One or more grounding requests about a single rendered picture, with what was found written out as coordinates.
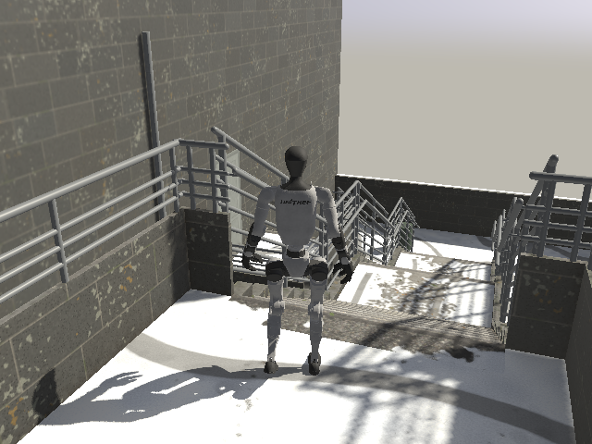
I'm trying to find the left robot forearm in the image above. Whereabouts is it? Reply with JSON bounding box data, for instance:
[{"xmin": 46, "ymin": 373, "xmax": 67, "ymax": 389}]
[{"xmin": 243, "ymin": 222, "xmax": 261, "ymax": 257}]

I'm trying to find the right robot hand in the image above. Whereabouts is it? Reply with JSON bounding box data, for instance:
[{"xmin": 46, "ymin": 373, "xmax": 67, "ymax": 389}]
[{"xmin": 332, "ymin": 261, "xmax": 354, "ymax": 284}]

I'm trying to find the left robot upper arm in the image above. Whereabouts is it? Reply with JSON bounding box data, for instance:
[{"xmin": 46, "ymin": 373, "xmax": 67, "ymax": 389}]
[{"xmin": 252, "ymin": 186, "xmax": 277, "ymax": 237}]

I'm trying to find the right robot shin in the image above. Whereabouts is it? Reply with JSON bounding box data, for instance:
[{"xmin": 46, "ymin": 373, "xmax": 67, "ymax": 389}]
[{"xmin": 310, "ymin": 304, "xmax": 324, "ymax": 363}]

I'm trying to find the right robot upper arm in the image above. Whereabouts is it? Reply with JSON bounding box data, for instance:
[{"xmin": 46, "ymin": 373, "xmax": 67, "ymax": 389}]
[{"xmin": 315, "ymin": 186, "xmax": 340, "ymax": 239}]

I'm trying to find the right robot forearm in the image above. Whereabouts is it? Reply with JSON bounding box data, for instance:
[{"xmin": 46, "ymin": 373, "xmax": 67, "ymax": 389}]
[{"xmin": 332, "ymin": 224, "xmax": 352, "ymax": 265}]

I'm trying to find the left robot hand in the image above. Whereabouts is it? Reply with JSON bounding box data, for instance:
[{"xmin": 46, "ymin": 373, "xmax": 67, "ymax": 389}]
[{"xmin": 241, "ymin": 253, "xmax": 263, "ymax": 271}]

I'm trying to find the left robot shin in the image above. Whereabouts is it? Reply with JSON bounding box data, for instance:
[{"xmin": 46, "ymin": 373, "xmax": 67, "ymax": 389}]
[{"xmin": 267, "ymin": 300, "xmax": 281, "ymax": 363}]

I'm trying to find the robot shin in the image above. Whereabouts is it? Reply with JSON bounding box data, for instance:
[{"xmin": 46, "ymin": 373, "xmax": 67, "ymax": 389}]
[
  {"xmin": 310, "ymin": 304, "xmax": 324, "ymax": 363},
  {"xmin": 267, "ymin": 300, "xmax": 281, "ymax": 363}
]

